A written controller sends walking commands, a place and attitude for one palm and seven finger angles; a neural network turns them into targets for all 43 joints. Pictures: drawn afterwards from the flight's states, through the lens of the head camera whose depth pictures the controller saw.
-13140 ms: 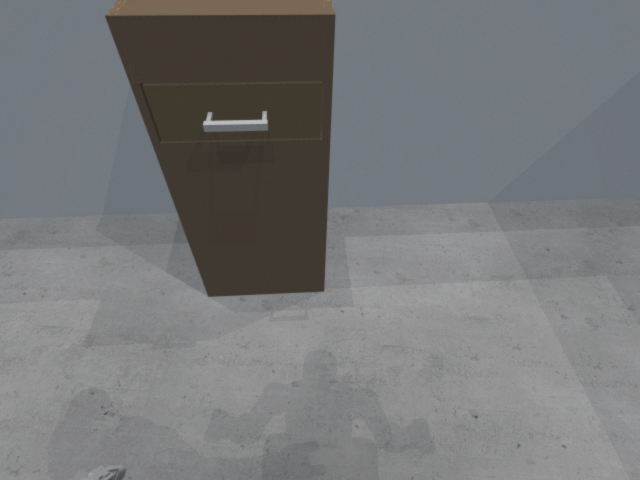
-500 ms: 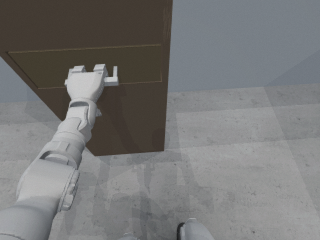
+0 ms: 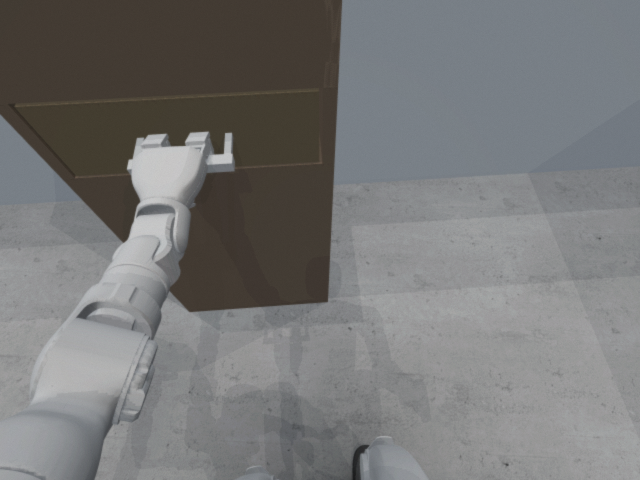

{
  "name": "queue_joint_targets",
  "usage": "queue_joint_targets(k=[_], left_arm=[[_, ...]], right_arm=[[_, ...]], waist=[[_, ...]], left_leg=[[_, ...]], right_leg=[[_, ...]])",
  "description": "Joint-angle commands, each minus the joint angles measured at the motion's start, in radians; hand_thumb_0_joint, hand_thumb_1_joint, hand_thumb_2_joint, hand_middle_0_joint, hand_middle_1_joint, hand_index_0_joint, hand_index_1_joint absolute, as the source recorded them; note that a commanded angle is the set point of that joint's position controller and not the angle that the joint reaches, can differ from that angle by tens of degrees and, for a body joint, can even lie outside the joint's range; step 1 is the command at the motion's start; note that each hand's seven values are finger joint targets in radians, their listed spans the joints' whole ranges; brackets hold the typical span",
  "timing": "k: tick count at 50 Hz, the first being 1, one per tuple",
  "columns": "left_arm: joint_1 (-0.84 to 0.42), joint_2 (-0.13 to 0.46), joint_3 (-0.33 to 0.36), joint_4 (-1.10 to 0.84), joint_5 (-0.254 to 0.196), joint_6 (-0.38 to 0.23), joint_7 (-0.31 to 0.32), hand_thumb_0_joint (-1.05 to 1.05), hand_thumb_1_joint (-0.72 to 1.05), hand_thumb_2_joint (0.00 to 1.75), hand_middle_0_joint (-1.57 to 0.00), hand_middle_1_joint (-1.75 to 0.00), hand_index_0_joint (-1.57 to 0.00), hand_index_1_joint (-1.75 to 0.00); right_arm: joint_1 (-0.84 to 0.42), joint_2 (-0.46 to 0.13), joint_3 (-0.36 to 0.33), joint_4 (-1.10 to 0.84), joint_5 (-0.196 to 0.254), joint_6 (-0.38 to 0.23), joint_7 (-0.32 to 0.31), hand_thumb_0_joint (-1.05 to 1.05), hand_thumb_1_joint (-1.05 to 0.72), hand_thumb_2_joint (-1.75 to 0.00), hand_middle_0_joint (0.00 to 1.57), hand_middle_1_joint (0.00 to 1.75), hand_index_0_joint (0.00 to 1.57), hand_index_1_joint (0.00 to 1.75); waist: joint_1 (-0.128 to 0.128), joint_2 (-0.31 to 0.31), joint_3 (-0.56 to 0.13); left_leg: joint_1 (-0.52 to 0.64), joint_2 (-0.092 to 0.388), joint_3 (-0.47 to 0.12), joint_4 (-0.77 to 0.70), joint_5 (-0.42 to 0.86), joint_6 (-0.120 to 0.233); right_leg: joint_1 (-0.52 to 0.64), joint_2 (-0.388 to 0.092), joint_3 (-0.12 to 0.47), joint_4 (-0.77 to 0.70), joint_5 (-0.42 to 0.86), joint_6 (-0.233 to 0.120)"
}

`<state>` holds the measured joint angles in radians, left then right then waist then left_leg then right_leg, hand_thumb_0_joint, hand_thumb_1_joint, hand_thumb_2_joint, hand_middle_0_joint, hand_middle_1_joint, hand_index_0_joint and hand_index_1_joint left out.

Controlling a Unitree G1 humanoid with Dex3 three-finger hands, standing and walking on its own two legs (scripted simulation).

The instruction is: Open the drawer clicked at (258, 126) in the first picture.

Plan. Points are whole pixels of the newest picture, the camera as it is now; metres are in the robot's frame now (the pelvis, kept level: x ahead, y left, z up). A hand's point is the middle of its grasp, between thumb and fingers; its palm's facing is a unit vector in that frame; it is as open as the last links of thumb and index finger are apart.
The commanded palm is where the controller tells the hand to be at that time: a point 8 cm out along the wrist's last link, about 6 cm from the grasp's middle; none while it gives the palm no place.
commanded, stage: pull the drawer open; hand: left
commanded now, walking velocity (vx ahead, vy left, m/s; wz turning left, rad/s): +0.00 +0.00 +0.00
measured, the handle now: (183, 154) +0.55 +0.16 +0.03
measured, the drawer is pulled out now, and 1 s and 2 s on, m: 0.00 0.10 0.22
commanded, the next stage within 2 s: none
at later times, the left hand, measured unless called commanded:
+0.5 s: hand (182, 218) +0.46 +0.16 +0.00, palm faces -0.02 -0.04 -1.00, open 5.4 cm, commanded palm +0.42 +0.16 +0.06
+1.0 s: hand (179, 263) +0.39 +0.15 +0.00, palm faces -0.02 -0.04 -1.00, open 5.4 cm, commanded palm +0.35 +0.16 +0.06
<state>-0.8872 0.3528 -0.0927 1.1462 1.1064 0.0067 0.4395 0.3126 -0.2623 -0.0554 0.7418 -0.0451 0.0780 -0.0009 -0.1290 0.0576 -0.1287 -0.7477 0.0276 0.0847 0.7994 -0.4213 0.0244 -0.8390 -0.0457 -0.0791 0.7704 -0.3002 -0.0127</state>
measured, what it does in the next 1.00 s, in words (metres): stands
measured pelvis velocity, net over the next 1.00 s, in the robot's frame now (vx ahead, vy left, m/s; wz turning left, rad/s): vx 0.01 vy -0.01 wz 0.01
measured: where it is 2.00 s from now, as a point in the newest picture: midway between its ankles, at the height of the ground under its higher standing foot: outside the picture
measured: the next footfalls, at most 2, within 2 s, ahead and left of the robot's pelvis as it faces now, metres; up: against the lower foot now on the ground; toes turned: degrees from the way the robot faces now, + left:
none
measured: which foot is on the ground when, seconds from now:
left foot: down 0.00-1.00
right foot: down 0.00-1.00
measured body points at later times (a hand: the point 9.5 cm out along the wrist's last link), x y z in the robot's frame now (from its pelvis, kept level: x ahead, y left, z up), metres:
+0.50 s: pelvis +0.01 +0.00 +0.01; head +0.11 -0.02 +0.45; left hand +0.45 +0.16 +0.06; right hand +0.04 -0.26 -0.13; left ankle -0.03 +0.10 -0.70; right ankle +0.03 -0.12 -0.70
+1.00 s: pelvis +0.01 -0.01 +0.02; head +0.08 -0.03 +0.46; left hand +0.39 +0.15 +0.06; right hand +0.14 -0.26 -0.12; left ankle -0.03 +0.10 -0.70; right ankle +0.03 -0.12 -0.70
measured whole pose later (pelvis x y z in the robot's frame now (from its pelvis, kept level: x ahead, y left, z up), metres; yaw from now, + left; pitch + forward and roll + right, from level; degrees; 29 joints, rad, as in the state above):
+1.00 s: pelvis +0.01 -0.01 +0.02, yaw +0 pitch +13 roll +0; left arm -0.42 0.22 -0.21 0.70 1.11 0.08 0.44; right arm 0.19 -0.23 -0.06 0.67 -0.02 0.13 0.00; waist 0.00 0.06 -0.12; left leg -0.51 0.02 0.08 0.68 -0.40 0.01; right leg -0.61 -0.04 -0.08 0.69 -0.30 -0.02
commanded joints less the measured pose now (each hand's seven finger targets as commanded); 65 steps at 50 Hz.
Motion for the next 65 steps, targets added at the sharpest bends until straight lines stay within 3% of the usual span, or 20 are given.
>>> queue_joint_targets(k=[1, 14, 19, 22, 24, 27, 28, 33, 34, 37, 40, 41, 43, 48, 53, 57, 59, 61, 63, 65], left_arm=[[-0.437, 0.242, 0.064, -0.152, -0.010, 0.010, 0.029, 0.00, 0.90, 0.90, -0.40, -1.35, -0.40, -1.35], [-0.209, 0.166, 0.054, -0.256, -0.014, -0.023, 0.018, 0.00, 0.90, 0.90, -0.40, -1.35, -0.40, -1.35], [-0.091, 0.128, 0.049, -0.331, -0.018, -0.015, 0.030, 0.00, 0.90, 0.90, -0.40, -1.35, -0.40, -1.35], [-0.070, 0.073, 0.012, -0.356, -0.014, 0.000, 0.043, 0.00, 0.90, 0.90, -0.40, -1.35, -0.40, -1.35], [-0.070, 0.089, 0.025, -0.394, -0.003, 0.006, 0.054, 0.00, 0.90, 0.90, -0.40, -1.35, -0.40, -1.35], [-0.029, 0.051, -0.002, -0.409, -0.003, 0.029, 0.059, 0.00, 0.90, 0.90, -0.40, -1.35, -0.40, -1.35], [-0.039, 0.075, 0.018, -0.433, -0.002, 0.032, 0.061, 0.00, 0.90, 0.90, -0.40, -1.35, -0.40, -1.35], [0.030, 0.030, -0.012, -0.500, -0.004, 0.050, 0.055, 0.00, 0.90, 0.90, -0.40, -1.35, -0.40, -1.35], [0.066, 0.022, -0.015, -0.512, -0.003, 0.051, 0.054, 0.00, 0.90, 0.90, -0.40, -1.35, -0.40, -1.35], [0.084, -0.020, -0.052, -0.539, -0.001, 0.061, 0.050, 0.00, 0.90, 0.90, -0.40, -1.35, -0.40, -1.35], [0.083, -0.030, -0.065, -0.544, 0.003, 0.065, 0.048, 0.00, 0.90, 0.90, -0.40, -1.35, -0.40, -1.35], [0.086, 0.005, -0.039, -0.562, 0.009, 0.063, 0.050, 0.00, 0.90, 0.90, -0.40, -1.35, -0.40, -1.35], [0.117, -0.024, -0.065, -0.593, 0.013, 0.069, 0.047, 0.00, 0.90, 0.90, -0.40, -1.35, -0.40, -1.35], [0.212, -0.018, -0.055, -0.632, 0.000, 0.070, 0.036, 0.00, 0.90, 0.90, -0.40, -1.35, -0.40, -1.35], [0.288, 0.013, -0.027, -0.713, 0.000, 0.060, 0.038, 0.00, 0.90, 0.90, -0.40, -1.35, -0.40, -1.35], [0.335, -0.025, -0.059, -0.743, -0.003, 0.062, 0.038, 0.00, 0.90, 0.90, -0.40, -1.35, -0.40, -1.35], [0.336, 0.026, -0.020, -0.762, 0.003, 0.061, 0.042, 0.00, 0.90, 0.90, -0.40, -1.35, -0.40, -1.35], [0.364, 0.008, -0.035, -0.766, 0.003, 0.065, 0.043, 0.00, 0.90, 0.90, -0.40, -1.35, -0.40, -1.35], [0.363, 0.048, -0.004, -0.770, 0.006, 0.066, 0.046, 0.00, 0.90, 0.90, -0.40, -1.35, -0.40, -1.35], [0.400, 0.023, -0.021, -0.783, 0.003, 0.069, 0.047, 0.00, 0.90, 0.90, -0.40, -1.35, -0.40, -1.35]], right_arm=[[0.151, -0.151, -0.047, -0.051, 0.003, -0.015, -0.013, 0.00, -0.90, -0.90, 0.20, 0.30, 0.20, 0.30], [0.134, -0.138, -0.060, -0.080, 0.011, -0.011, -0.005, 0.00, -0.90, -0.90, 0.20, 0.30, 0.20, 0.30], [0.105, -0.129, -0.064, -0.094, 0.016, 0.000, 0.003, 0.00, -0.90, -0.90, 0.20, 0.30, 0.20, 0.30], [0.080, -0.125, -0.066, -0.098, 0.020, 0.004, 0.007, 0.00, -0.90, -0.90, 0.20, 0.30, 0.20, 0.30], [0.071, -0.122, -0.067, -0.097, 0.019, 0.008, 0.006, 0.00, -0.90, -0.90, 0.20, 0.30, 0.20, 0.30], [0.044, -0.115, -0.063, -0.106, 0.023, 0.014, 0.006, 0.00, -0.90, -0.90, 0.20, 0.30, 0.20, 0.30], [0.035, -0.118, -0.061, -0.109, 0.024, 0.017, 0.004, 0.00, -0.90, -0.90, 0.20, 0.30, 0.20, 0.30], [-0.006, -0.108, -0.058, -0.130, 0.027, 0.023, 0.000, 0.00, -0.90, -0.90, 0.20, 0.30, 0.20, 0.30], [-0.012, -0.103, -0.057, -0.138, 0.028, 0.024, 0.000, 0.00, -0.90, -0.90, 0.20, 0.30, 0.20, 0.30], [-0.034, -0.100, -0.055, -0.147, 0.030, 0.026, -0.001, 0.00, -0.90, -0.90, 0.20, 0.30, 0.20, 0.30], [-0.052, -0.097, -0.052, -0.150, 0.029, 0.027, -0.006, 0.00, -0.90, -0.90, 0.20, 0.30, 0.20, 0.30], [-0.057, -0.098, -0.052, -0.151, 0.030, 0.027, -0.009, 0.00, -0.90, -0.90, 0.20, 0.30, 0.20, 0.30], [-0.075, -0.095, -0.049, -0.161, 0.028, 0.028, -0.010, 0.00, -0.90, -0.90, 0.20, 0.30, 0.20, 0.30], [-0.101, -0.093, -0.045, -0.175, 0.032, 0.025, -0.011, 0.00, -0.90, -0.90, 0.20, 0.30, 0.20, 0.30], [-0.131, -0.089, -0.042, -0.192, 0.031, 0.014, -0.017, 0.00, -0.90, -0.90, 0.20, 0.30, 0.20, 0.30], [-0.146, -0.085, -0.039, -0.193, 0.033, 0.005, -0.016, 0.00, -0.90, -0.90, 0.20, 0.30, 0.20, 0.30], [-0.151, -0.089, -0.037, -0.190, 0.032, 0.001, -0.019, 0.00, -0.90, -0.90, 0.20, 0.30, 0.20, 0.30], [-0.162, -0.084, -0.035, -0.193, 0.033, -0.004, -0.022, 0.00, -0.90, -0.90, 0.20, 0.30, 0.20, 0.30], [-0.172, -0.090, -0.034, -0.187, 0.033, -0.008, -0.028, 0.00, -0.90, -0.90, 0.20, 0.30, 0.20, 0.30], [-0.178, -0.082, -0.033, -0.192, 0.033, -0.012, -0.026, 0.00, -0.90, -0.90, 0.20, 0.30, 0.20, 0.30]], waist=[[-0.028, -0.049, -0.444], [0.041, -0.041, -0.480], [0.067, -0.057, -0.449], [0.058, -0.084, -0.400], [0.069, -0.056, -0.424], [0.073, -0.064, -0.386], [0.078, -0.069, -0.398], [0.086, -0.067, -0.385], [0.100, -0.056, -0.386], [0.090, -0.086, -0.358], [0.089, -0.088, -0.343], [0.100, -0.090, -0.355], [0.103, -0.054, -0.366], [0.114, -0.112, -0.335], [0.136, -0.109, -0.335], [0.133, -0.109, -0.285], [0.140, -0.113, -0.292], [0.143, -0.103, -0.280], [0.145, -0.117, -0.271], [0.153, -0.086, -0.270]], left_leg=[[0.125, -0.060, -0.053, -0.067, 0.341, 0.015], [0.201, -0.046, -0.051, -0.090, 0.458, 0.008], [0.233, -0.041, -0.045, -0.111, 0.516, 0.006], [0.251, -0.038, -0.045, -0.127, 0.491, 0.005], [0.281, -0.036, -0.048, -0.129, 0.529, 0.003], [0.287, -0.039, -0.045, -0.141, 0.524, 0.001], [0.297, -0.039, -0.048, -0.142, 0.541, 0.001], [0.332, -0.038, -0.052, -0.148, 0.584, -0.001], [0.338, -0.038, -0.049, -0.152, 0.588, -0.002], [0.345, -0.038, -0.051, -0.153, 0.568, -0.002], [0.349, -0.043, -0.051, -0.157, 0.524, -0.001], [0.345, -0.045, -0.047, -0.159, 0.521, -0.002], [0.363, -0.047, -0.048, -0.155, 0.542, -0.005], [0.344, -0.051, -0.045, -0.164, 0.507, -0.003], [0.331, -0.058, -0.035, -0.177, 0.460, -0.002], [0.329, -0.058, -0.032, -0.187, 0.421, -0.003], [0.320, -0.061, -0.030, -0.191, 0.400, -0.003], [0.319, -0.064, -0.026, -0.194, 0.383, -0.004], [0.309, -0.064, -0.026, -0.198, 0.356, -0.004], [0.317, -0.066, -0.022, -0.202, 0.354, -0.005]], right_leg=[[0.366, 0.067, 0.059, -0.054, 0.322, -0.011], [0.418, 0.069, 0.050, -0.055, 0.394, -0.019], [0.454, 0.069, 0.046, -0.072, 0.433, -0.020], [0.437, 0.072, 0.037, -0.092, 0.402, -0.020], [0.446, 0.070, 0.037, -0.088, 0.411, -0.023], [0.454, 0.071, 0.033, -0.100, 0.411, -0.024], [0.466, 0.070, 0.034, -0.099, 0.417, -0.027], [0.480, 0.068, 0.031, -0.104, 0.438, -0.027], [0.486, 0.067, 0.030, -0.106, 0.434, -0.027], [0.477, 0.068, 0.025, -0.112, 0.427, -0.026], [0.471, 0.067, 0.025, -0.117, 0.395, -0.028], [0.491, 0.065, 0.029, -0.114, 0.403, -0.028], [0.492, 0.064, 0.028, -0.114, 0.413, -0.032], [0.526, 0.062, 0.031, -0.122, 0.422, -0.030], [0.566, 0.056, 0.043, -0.128, 0.419, -0.030], [0.543, 0.057, 0.041, -0.136, 0.385, -0.029], [0.561, 0.054, 0.050, -0.137, 0.372, -0.028], [0.560, 0.053, 0.049, -0.141, 0.365, -0.029], [0.563, 0.052, 0.058, -0.147, 0.336, -0.028], [0.563, 0.052, 0.055, -0.146, 0.336, -0.030]])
